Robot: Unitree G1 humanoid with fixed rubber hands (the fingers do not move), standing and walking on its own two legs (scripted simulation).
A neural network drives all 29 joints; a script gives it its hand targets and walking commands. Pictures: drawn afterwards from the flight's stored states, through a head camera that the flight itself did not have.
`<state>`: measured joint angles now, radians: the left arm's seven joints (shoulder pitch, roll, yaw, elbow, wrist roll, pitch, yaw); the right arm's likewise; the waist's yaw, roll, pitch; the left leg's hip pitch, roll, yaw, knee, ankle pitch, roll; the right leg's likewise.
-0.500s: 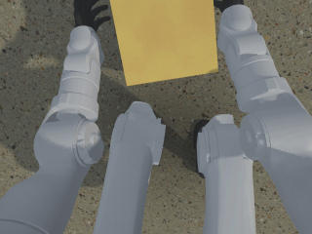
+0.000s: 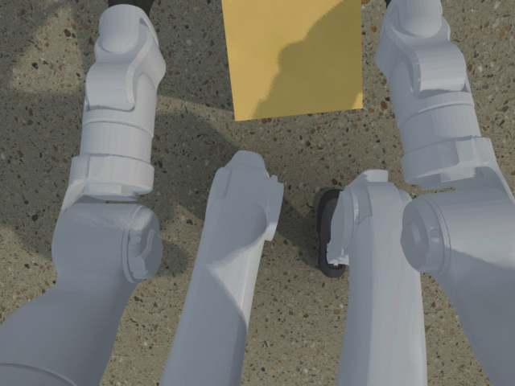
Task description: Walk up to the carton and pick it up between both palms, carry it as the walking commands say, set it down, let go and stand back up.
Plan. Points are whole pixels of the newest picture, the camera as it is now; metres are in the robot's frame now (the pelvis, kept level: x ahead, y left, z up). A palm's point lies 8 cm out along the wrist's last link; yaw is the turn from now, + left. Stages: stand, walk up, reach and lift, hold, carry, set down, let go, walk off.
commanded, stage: set down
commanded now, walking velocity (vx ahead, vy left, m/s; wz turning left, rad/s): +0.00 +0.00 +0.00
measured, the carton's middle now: (287, 33) +0.52 +0.06 -0.29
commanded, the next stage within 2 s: let go in 0.86 s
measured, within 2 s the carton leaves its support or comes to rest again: neither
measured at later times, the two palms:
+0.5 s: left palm out of the picture +0.49 +0.24 +0.00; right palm out of the picture +0.55 -0.07 -0.01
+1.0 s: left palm out of the picture +0.49 +0.22 +0.10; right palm out of the picture +0.54 -0.09 +0.11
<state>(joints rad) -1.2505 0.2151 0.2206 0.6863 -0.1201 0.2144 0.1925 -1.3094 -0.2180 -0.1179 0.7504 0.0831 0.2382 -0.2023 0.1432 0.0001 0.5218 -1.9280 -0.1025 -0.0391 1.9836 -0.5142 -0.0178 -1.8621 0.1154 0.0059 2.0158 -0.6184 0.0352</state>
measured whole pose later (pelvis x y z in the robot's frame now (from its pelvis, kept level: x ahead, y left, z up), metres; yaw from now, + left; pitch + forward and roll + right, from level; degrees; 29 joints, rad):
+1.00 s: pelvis +0.03 +0.01 +0.22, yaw +1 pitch +30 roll -3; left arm -1.05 0.11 0.30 0.75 0.06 0.22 0.13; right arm -1.13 -0.14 -0.26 0.83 -0.07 0.22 -0.13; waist 0.09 0.00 0.24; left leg -1.35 -0.08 -0.08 1.12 -0.28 0.01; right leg -1.29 0.09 0.06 1.13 -0.35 0.03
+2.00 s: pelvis +0.13 -0.03 +0.33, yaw +1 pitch -3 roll +1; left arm 0.21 0.21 0.04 0.41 0.02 0.12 -0.09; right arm 0.21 -0.20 -0.02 0.45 0.02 0.09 0.06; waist 0.02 -0.05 0.12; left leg -0.17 -0.03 -0.08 0.45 -0.22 -0.02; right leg -0.14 0.05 0.04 0.49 -0.29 -0.05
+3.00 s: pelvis +0.14 +0.01 +0.33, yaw +0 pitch -2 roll +0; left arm 0.31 0.32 0.03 0.80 0.03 -0.02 0.02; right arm 0.27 -0.29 -0.06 0.88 -0.04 -0.01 -0.01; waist 0.00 0.00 -0.07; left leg -0.19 -0.05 -0.04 0.49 -0.26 0.04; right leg -0.14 0.02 0.06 0.47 -0.30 0.00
